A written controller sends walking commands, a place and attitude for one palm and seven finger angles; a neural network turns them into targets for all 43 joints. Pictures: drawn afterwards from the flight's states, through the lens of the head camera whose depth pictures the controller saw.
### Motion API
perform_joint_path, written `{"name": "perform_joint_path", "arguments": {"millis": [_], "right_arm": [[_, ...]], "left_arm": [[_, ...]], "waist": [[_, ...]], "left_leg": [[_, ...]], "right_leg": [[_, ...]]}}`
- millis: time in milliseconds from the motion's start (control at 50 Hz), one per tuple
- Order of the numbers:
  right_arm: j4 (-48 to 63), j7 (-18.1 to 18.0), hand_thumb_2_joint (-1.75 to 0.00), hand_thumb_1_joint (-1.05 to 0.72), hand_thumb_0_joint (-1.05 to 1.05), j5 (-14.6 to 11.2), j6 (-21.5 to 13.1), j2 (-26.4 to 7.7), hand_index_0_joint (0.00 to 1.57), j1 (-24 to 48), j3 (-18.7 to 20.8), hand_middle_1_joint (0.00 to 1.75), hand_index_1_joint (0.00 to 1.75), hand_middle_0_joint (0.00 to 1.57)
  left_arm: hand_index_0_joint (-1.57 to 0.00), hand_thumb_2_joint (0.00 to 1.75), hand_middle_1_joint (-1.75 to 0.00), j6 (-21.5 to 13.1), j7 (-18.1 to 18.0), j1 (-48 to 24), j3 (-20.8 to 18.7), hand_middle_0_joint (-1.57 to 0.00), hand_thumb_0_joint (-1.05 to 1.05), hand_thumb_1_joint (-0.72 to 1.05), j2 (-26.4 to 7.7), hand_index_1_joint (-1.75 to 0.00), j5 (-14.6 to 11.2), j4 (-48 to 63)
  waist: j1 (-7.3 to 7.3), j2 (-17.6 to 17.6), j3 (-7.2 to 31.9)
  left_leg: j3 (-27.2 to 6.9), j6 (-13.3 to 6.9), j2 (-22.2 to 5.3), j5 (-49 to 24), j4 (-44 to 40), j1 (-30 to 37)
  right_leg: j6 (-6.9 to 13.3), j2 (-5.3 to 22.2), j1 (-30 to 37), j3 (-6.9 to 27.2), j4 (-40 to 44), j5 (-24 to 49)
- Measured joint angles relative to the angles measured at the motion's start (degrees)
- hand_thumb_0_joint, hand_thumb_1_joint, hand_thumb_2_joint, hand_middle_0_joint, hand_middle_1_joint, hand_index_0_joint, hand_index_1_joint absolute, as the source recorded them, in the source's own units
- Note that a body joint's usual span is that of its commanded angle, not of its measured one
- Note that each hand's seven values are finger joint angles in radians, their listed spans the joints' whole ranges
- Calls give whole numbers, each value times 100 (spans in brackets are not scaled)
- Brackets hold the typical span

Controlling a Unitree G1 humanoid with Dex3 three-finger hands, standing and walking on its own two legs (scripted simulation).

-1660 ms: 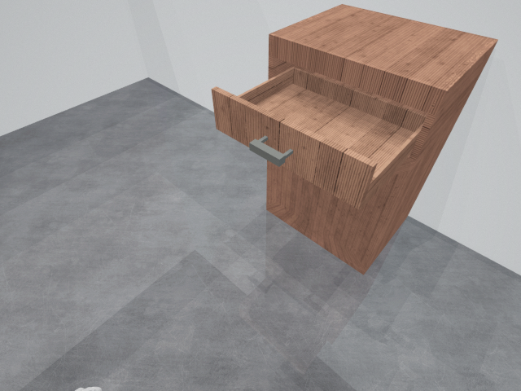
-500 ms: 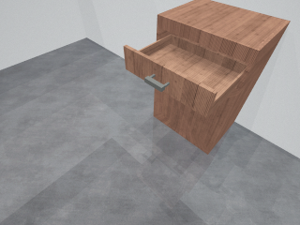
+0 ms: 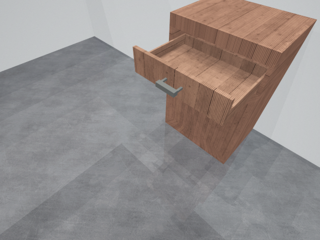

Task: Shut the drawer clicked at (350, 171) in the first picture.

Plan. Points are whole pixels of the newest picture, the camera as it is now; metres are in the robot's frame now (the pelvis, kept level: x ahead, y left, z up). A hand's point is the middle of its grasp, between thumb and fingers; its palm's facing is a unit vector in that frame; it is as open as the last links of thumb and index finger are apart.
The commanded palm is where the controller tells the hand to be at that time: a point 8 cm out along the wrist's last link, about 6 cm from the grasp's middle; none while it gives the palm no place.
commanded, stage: walk to a spot facing it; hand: left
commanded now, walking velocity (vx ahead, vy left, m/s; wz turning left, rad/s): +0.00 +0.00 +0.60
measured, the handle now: (169, 86) +0.71 +0.00 -0.05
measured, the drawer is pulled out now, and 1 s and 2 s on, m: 0.29 0.29 0.29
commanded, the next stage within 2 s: turn to face it in 1.74 s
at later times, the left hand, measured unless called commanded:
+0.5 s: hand out of the picture -0.01 +0.23 -0.17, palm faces +0.28 -0.93 -0.25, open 7.3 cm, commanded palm none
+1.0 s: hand out of the picture -0.16 +0.20 -0.20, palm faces +0.60 -0.76 -0.23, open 7.3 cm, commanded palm none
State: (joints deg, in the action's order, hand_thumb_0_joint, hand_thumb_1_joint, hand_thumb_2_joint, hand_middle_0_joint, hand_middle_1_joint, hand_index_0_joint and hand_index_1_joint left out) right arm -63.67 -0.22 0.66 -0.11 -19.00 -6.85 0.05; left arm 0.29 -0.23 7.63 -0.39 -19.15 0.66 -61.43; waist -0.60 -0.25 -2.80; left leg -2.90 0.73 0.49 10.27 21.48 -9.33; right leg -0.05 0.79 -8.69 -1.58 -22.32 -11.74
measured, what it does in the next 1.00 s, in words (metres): steps on the spot, turning left: right foot, then left foot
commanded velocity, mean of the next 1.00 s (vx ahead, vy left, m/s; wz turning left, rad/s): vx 0.03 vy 0.00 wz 0.60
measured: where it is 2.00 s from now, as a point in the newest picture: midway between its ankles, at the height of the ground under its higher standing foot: outside the picture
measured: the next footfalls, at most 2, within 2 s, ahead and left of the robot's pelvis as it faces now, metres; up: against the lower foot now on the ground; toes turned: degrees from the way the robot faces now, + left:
right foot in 0.60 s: +0.05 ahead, -0.12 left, +0.00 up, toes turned +20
left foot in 0.94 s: -0.08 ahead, +0.13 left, +0.00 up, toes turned +37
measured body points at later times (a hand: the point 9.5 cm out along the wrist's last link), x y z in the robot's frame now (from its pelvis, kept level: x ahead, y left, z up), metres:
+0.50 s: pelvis -0.03 +0.01 -0.01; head +0.00 +0.03 +0.44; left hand -0.02 +0.28 -0.15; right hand +0.07 -0.21 -0.16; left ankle +0.02 +0.12 -0.75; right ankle +0.02 -0.13 -0.71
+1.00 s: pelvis -0.05 +0.02 -0.02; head -0.04 +0.06 +0.42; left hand -0.20 +0.24 -0.18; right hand +0.20 -0.14 -0.14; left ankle -0.11 +0.11 -0.75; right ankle +0.01 -0.12 -0.71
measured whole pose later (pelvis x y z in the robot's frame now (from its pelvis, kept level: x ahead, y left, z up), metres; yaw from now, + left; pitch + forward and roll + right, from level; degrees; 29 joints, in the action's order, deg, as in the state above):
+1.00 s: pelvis -0.05 +0.02 -0.02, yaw +35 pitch +0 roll +1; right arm -51.4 1.0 0.9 1.4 -13.8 -7.0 3.7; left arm 3.6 -0.7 16.4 -4.0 -15.3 1.4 -53.6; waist 1.4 4.9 -5.5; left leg 2.2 -1.8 1.0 18.4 37.2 -18.0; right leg -3.7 9.0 -21.7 -4.7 -53.3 -30.2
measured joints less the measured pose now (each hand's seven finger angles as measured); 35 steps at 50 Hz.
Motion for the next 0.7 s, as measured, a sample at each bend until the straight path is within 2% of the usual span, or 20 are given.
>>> {"name": "perform_joint_path", "arguments": {"millis": [80, 100, 140, 180, 200, 220, 240, 280, 320, 360, 400, 500, 540, 580, 600, 640, 700], "right_arm": [[179, -4, -90, -91, 0, 10, 139, 90, 20, -122, 58, 30, 30, 20], [235, -1, -90, -91, 0, 10, 176, 123, 20, -164, 82, 30, 30, 20], [331, 2, -90, -91, 0, 10, 238, 215, 20, -254, 140, 30, 30, 20], [412, 22, -90, -91, 0, -6, 255, 334, 20, -349, 190, 30, 30, 20], [464, 38, -90, -91, 0, -8, 242, 392, 20, -411, 203, 30, 30, 20], [536, 56, -90, -91, 0, 4, 215, 426, 20, -493, 211, 30, 30, 20], [588, 61, -90, -91, 0, 23, 190, 481, 20, -543, 227, 30, 30, 20], [659, 56, -90, -91, 0, 41, 159, 617, 20, -604, 224, 30, 30, 20], [689, 29, -90, -91, 0, 42, 155, 750, 20, -667, 207, 30, 30, 20], [689, 8, -90, -91, 0, 35, 164, 850, 20, -711, 192, 30, 30, 20], [689, 1, -90, -90, 0, 31, 181, 905, 21, -738, 198, 30, 30, 20], [746, 8, -90, -90, 0, 50, 264, 890, 21, -727, 289, 30, 30, 20], [782, 15, -90, -90, 0, 60, 314, 836, 21, -701, 346, 30, 30, 20], [831, 27, -90, -90, 1, 49, 368, 771, 21, -696, 409, 30, 30, 20], [864, 33, -90, -90, 1, 30, 399, 740, 21, -686, 446, 30, 30, 20], [895, 41, -90, -90, 1, 59, 451, 619, 21, -620, 538, 30, 30, 20], [959, 107, -90, -91, 1, 78, 468, 462, 20, -536, 604, 30, 30, 20]], "left_arm": [[-21, 90, -30, 84, -72, 7, -60, -20, 0, 91, 150, -30, 1, 231], [-21, 90, -30, 99, -80, 23, -72, -20, 0, 91, 197, -30, 7, 305], [-21, 90, -30, 115, -98, 61, -98, -20, 0, 91, 284, -30, 37, 453], [-21, 90, -30, 128, -111, 107, -120, -20, 0, 91, 348, -30, 66, 563], [-21, 90, -30, 142, -106, 145, -128, -20, 0, 91, 367, -30, 61, 609], [-21, 90, -30, 171, -93, 196, -135, -20, 0, 91, 391, -30, 44, 663], [-21, 90, -30, 217, -85, 213, -153, -20, 0, 91, 408, -30, 28, 691], [-21, 90, -30, 314, -100, 225, -183, -20, 0, 91, 426, -30, 42, 711], [-21, 90, -30, 343, -102, 227, -222, -20, 0, 91, 444, -30, 45, 698], [-20, 90, -30, 329, -86, 240, -249, -20, 0, 91, 467, -30, 39, 700], [-20, 90, -30, 315, -77, 269, -264, -20, 0, 91, 502, -30, 25, 723], [-20, 90, -30, 299, -93, 325, -291, -20, 0, 91, 593, -30, 3, 811], [-20, 90, -30, 268, -108, 353, -300, -20, 0, 91, 622, -30, -9, 865], [-20, 90, -30, 195, -123, 438, -300, -20, 0, 91, 625, -30, -6, 943], [-20, 90, -30, 145, -138, 498, -306, -20, 0, 91, 614, -30, 22, 985], [-20, 90, -30, 140, -170, 559, -286, -20, 0, 91, 676, -30, 51, 995], [-20, 90, -30, 146, -186, 722, -279, -20, 0, 91, 726, -30, 58, 967]], "waist": [[-17, -52, -17], [-29, -66, -38], [-55, -43, -109], [-71, 59, -196], [-82, 126, -218], [-101, 154, -202], [-102, 206, -214], [-83, 283, -268], [-78, 310, -282], [-70, 300, -276], [-67, 246, -250], [-122, 36, -161], [-134, -48, -123], [-115, -87, -56], [-76, -61, -21], [-34, -157, -57], [-8, -138, -69]], "left_leg": [[-154, -3, 57, 206, 566, -384], [-108, 2, 51, 255, 825, -527], [113, 33, 11, 847, 1532, -815], [379, 67, -42, 1203, 1772, -900], [489, 69, -59, 1004, 1558, -835], [523, -22, -59, 434, 1321, -816], [529, -145, 15, 232, 1391, -896], [505, -331, 127, 359, 1447, -947], [427, -380, 198, 344, 1258, -920], [325, -355, 246, 156, 990, -874], [202, -355, 273, -17, 776, -853], [-187, -294, 330, -266, 574, -966], [-365, -238, 370, -324, 590, -1059], [-530, -160, 450, -329, 713, -1198], [-546, -115, 512, -21, 981, -1356], [-405, -8, 497, 896, 2085, -1744], [-7, 81, 323, 1120, 3604, -2133]], "right_leg": [[-10, 48, -214, -179, -371, -204], [-8, 67, -253, -244, -473, -263], [-13, 154, -294, -392, -688, -395], [-59, 309, -312, -513, -919, -537], [-107, 410, -358, -558, -1100, -637], [-152, 498, -471, -613, -1360, -765], [-207, 550, -649, -537, -1783, -1155], [-213, 466, -1081, -201, -2826, -1688], [-232, 362, -1444, 2, -3586, -1582], [-271, 313, -1643, 82, -3837, -1340], [-303, 279, -1681, 112, -3680, -1256], [-282, 148, -1370, 176, -2655, -1330], [-249, 66, -1118, 193, -2128, -1276], [-204, 19, -696, 172, -1251, -980], [-125, 51, -568, 176, -863, -717], [-60, 75, -557, 5, -890, -474], [-56, 203, -407, -188, -730, -438]]}}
